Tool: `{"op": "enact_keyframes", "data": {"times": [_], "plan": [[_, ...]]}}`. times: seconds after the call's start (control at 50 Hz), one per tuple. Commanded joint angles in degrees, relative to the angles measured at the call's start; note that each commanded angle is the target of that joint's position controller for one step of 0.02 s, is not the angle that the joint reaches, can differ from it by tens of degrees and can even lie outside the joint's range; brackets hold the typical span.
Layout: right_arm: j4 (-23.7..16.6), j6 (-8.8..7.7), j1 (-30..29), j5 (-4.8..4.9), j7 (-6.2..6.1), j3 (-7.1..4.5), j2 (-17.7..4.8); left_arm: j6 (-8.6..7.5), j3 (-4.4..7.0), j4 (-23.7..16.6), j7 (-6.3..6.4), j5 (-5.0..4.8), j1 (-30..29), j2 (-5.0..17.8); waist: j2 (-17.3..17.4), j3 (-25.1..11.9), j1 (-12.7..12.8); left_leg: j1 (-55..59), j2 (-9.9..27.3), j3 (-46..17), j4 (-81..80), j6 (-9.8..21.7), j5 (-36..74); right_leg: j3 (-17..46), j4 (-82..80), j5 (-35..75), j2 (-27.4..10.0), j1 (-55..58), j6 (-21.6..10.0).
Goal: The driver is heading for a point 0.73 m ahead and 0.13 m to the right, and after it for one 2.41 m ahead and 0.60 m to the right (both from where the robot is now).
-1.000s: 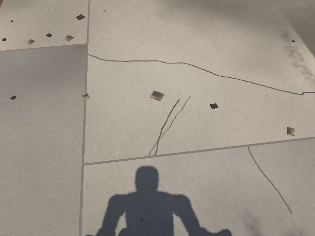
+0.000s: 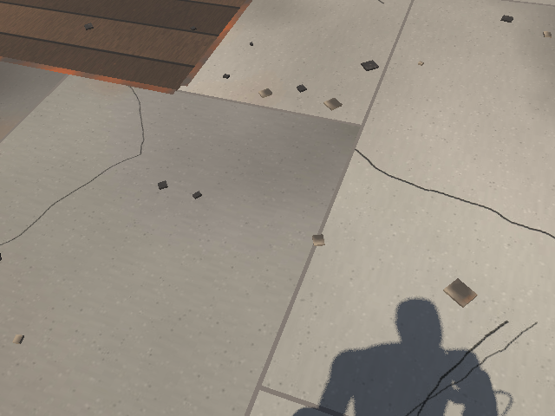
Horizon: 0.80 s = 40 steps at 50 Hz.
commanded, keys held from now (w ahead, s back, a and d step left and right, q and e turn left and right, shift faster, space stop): w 0.18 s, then w+e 0.72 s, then e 0.10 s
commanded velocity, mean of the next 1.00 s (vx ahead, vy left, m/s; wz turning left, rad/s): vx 0.48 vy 0.00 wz -0.33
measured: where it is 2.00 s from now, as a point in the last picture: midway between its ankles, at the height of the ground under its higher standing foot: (372, 338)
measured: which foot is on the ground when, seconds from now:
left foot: up 0.00-0.18, down 0.20-0.76, up 0.78-1.00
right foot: down 0.00-0.20, up 0.22-0.72, down 0.74-1.00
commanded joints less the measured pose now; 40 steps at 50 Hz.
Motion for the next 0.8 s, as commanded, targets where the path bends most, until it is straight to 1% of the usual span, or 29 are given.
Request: {"op": "enact_keyframes", "data": {"times": [0.02,0.08,0.12,0.14,0.16,0.18,0.2,0.22,0.24,0.26,0.28,0.3,0.32,0.34,0.38,0.42,0.44,0.48,0.52,0.54,0.6,0.64,0.68,0.7,0.72,0.74,0.76,0.78,0.8], "plan": [[-6.93,-1.57,-10.39,0.42,0.87,0.54,-0.16,-0.32,1.84,-2.41,0.48,-0.41,0.22,10.00,-9.14,3.24,1.06,-2.16,-1.11,2.47,-9.27,-0.53,6.18,7.47,-5.78,17.39,-11.45,1.67,-7.66],[-8.02,-1.93,-14.43,1.03,1.99,0.60,-0.40,0.34,1.79,-1.20,0.55,-0.69,2.80,10.68,-8.68,4.87,1.88,0.23,-2.17,3.21,-14.27,0.27,6.95,7.63,-5.10,18.52,-13.43,3.25,-7.86],[-8.65,-2.24,-15.64,1.18,2.63,0.39,-1.14,0.92,1.97,-0.57,0.69,-0.86,3.49,11.29,-9.03,5.38,1.02,1.69,-2.75,3.16,-16.67,1.84,4.61,7.80,-3.57,22.59,-15.08,5.80,-7.39],[-8.54,-2.32,-14.86,1.13,2.77,0.09,-1.94,1.18,2.17,-0.45,0.81,-0.88,3.26,11.85,-9.42,4.78,-0.18,4.20,-3.34,3.35,-17.84,2.84,2.98,7.42,-1.90,27.73,-15.50,6.88,-6.87],[-7.99,-2.33,-12.47,0.91,2.68,-0.50,-3.33,1.36,2.45,-0.51,0.94,-0.90,2.87,12.68,-10.05,2.80,-2.12,9.17,-4.62,4.15,-18.61,4.05,1.40,6.53,1.53,37.55,-15.33,7.64,-6.24],[-6.34,-2.21,-6.37,0.65,2.30,-1.49,-5.17,1.58,2.59,-0.66,1.08,-0.99,2.02,13.16,-9.89,-1.37,-6.02,18.77,-6.03,5.41,-20.22,5.84,2.50,4.58,8.47,47.47,-14.10,6.72,-5.24],[-4.05,-2.01,2.55,0.34,1.57,-2.67,-7.69,1.50,2.26,-1.28,1.08,-0.65,1.43,12.51,-9.03,-7.21,-10.54,34.05,-3.86,3.39,-20.03,8.05,5.18,3.55,19.00,47.36,-11.83,-0.08,-3.73],[-2.01,-1.44,14.20,-0.77,0.46,-3.83,-12.41,1.03,1.04,-3.61,1.07,1.31,0.85,9.20,-0.38,-17.44,-14.26,53.67,9.64,-10.89,-16.51,11.67,7.94,1.83,38.11,24.39,-7.58,-14.04,-2.07],[-1.15,-1.29,13.96,-0.92,1.06,-3.54,-13.31,0.01,-0.78,-3.57,0.54,0.20,8.83,2.93,14.87,-25.88,-9.51,66.29,21.56,-35.74,-23.53,19.45,-4.09,4.69,54.45,-18.96,0.77,-31.81,0.22],[-1.15,-1.03,12.97,-0.65,0.85,-2.38,-7.59,-0.55,1.22,-3.18,0.37,-1.57,3.54,10.31,7.40,-19.38,-11.81,60.10,18.99,-33.73,-27.00,16.79,-9.78,8.39,59.07,-17.60,-2.21,-36.85,0.05],[-0.79,-1.09,9.20,-0.29,0.60,-1.72,-6.11,-0.73,1.93,-5.01,0.31,-2.56,-2.03,11.72,5.11,-9.82,-10.91,51.29,16.69,-23.84,-28.72,14.50,-6.29,6.43,58.25,-12.07,-4.38,-38.78,0.06],[-0.44,-1.33,5.90,-0.44,0.73,-1.34,-5.14,-0.63,1.82,-5.18,0.60,-2.16,-4.28,10.40,0.79,-5.54,-8.93,43.37,14.00,-18.00,-30.89,13.30,-1.23,5.35,55.95,-7.71,-6.42,-36.68,0.57],[-0.14,-1.67,3.41,-0.75,0.99,-1.09,-3.86,-0.14,2.07,-5.17,0.74,-1.36,-4.80,9.50,0.66,-2.49,-7.06,37.66,11.86,-13.43,-33.09,12.71,1.54,5.12,53.51,-4.90,-7.65,-34.86,1.07],[0.36,-2.21,1.99,-1.18,1.09,-1.07,-3.32,0.67,2.02,-4.73,0.72,-1.31,-3.04,8.06,2.32,-1.70,-5.15,33.56,10.70,-10.05,-35.47,12.31,2.31,5.46,52.55,-2.62,-8.82,-31.51,1.42],[1.76,-3.27,0.72,-0.98,1.23,-1.28,-2.70,2.06,1.83,-4.47,0.82,-1.41,-2.04,5.60,2.15,-0.02,-3.61,29.02,10.24,-5.62,-38.56,12.67,5.10,5.24,51.35,-1.07,-9.20,-29.92,2.16],[3.20,-3.84,0.45,-1.16,1.01,-1.70,-3.66,2.78,2.01,-5.86,0.97,-1.10,-4.60,5.35,1.32,2.16,-3.24,27.56,10.39,-1.65,-40.15,12.55,8.33,6.09,48.74,2.61,-9.38,-32.85,2.79],[3.92,-3.91,0.85,-1.33,0.79,-1.89,-4.12,2.81,2.06,-6.63,0.94,-0.95,-6.24,5.36,0.86,2.83,-3.49,28.03,10.29,0.12,-40.48,12.47,9.54,6.62,46.27,5.42,-9.37,-34.49,3.01],[4.90,-3.76,1.22,-1.38,0.32,-2.09,-4.92,2.37,1.93,-7.70,0.30,-0.81,-9.16,5.14,0.24,3.42,-4.13,28.99,9.05,4.27,-40.81,11.61,10.87,6.06,39.01,12.51,-8.92,-34.88,2.85],[5.59,-3.52,1.72,-1.13,-0.09,-2.32,-6.10,1.92,1.49,-8.96,-0.62,-0.69,-13.27,4.54,-0.50,4.28,-5.62,29.41,8.25,7.81,-41.16,10.54,11.39,3.43,31.27,18.28,-8.25,-33.09,2.30],[6.14,-3.34,2.77,-0.91,-0.30,-2.49,-6.77,1.83,1.21,-9.89,-1.04,-0.60,-15.76,4.15,-1.11,4.92,-6.68,30.30,8.77,8.75,-41.40,10.36,11.39,2.05,28.62,19.56,-7.97,-32.90,1.98],[8.06,-2.20,6.17,-0.10,-0.66,-3.03,-8.40,1.85,0.93,-12.97,-2.09,-0.68,-21.27,4.20,-1.90,6.33,-8.72,37.38,11.06,10.32,-39.65,9.84,12.87,0.26,23.22,17.82,-7.52,-35.71,0.52],[8.94,-1.13,7.30,0.49,-0.83,-3.36,-9.27,1.92,1.12,-14.95,-2.77,-0.69,-23.31,4.84,-1.38,6.30,-8.80,42.25,12.39,11.29,-36.64,8.97,17.59,-1.39,21.28,13.17,-6.62,-36.81,-0.85],[8.89,-0.15,6.63,0.71,-1.21,-3.72,-10.82,2.20,1.90,-16.08,-3.19,-0.71,-22.04,6.32,0.64,3.62,-6.93,44.70,12.55,12.98,-30.14,7.60,34.29,-4.77,20.68,7.10,-3.42,-31.84,-2.87],[8.70,0.39,6.20,0.78,-1.49,-3.90,-11.64,2.44,2.71,-15.84,-3.18,-0.74,-18.73,7.71,1.90,0.84,-4.77,44.98,12.21,13.73,-24.04,6.86,43.58,-6.57,21.03,4.01,-1.07,-26.59,-4.13],[8.44,0.92,5.39,0.90,-1.75,-3.84,-11.92,2.60,4.11,-14.37,-2.91,-0.91,-11.47,9.98,1.82,-3.15,-0.50,42.50,10.81,14.99,-13.83,5.58,47.49,-7.56,19.02,4.20,1.56,-16.65,-5.87],[7.87,0.85,5.35,0.67,-2.12,-3.22,-10.91,2.97,6.18,-11.96,-2.00,-0.97,-1.47,13.83,-0.46,-8.30,4.38,32.62,8.47,15.66,0.83,3.25,39.26,-3.73,16.25,6.98,1.51,0.03,-8.40],[4.98,-0.28,9.91,-1.46,-1.53,-0.92,-3.61,3.20,7.70,-11.50,-0.91,-1.26,1.26,20.71,-14.86,-13.17,0.36,7.21,-0.22,14.58,22.64,-0.72,-5.87,24.05,14.34,2.85,-13.32,20.95,-17.19],[4.02,-2.71,8.54,-0.71,-0.63,-0.05,-3.78,2.28,6.77,-13.75,-1.22,-0.86,1.39,19.42,-13.54,-22.90,0.67,-3.32,-7.23,0.08,33.03,-1.03,-29.57,49.19,4.09,-4.05,-21.05,28.78,-24.04],[2.45,-4.06,1.80,1.71,0.16,-1.23,-8.01,1.62,5.51,-13.44,-1.51,-0.33,0.11,15.07,-8.55,-16.93,2.71,-9.06,-3.61,-3.87,33.76,0.25,-24.94,41.79,1.68,-3.58,-19.43,25.56,-20.08]]}}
